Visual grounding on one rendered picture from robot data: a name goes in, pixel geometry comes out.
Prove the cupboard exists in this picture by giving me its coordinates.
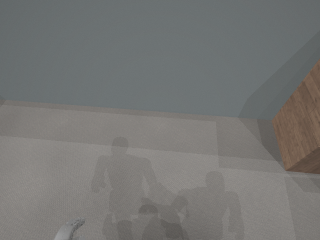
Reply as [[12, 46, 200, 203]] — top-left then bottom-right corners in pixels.
[[272, 59, 320, 174]]

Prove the robot left hand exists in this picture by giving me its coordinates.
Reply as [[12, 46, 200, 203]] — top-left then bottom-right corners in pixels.
[[53, 217, 86, 240]]

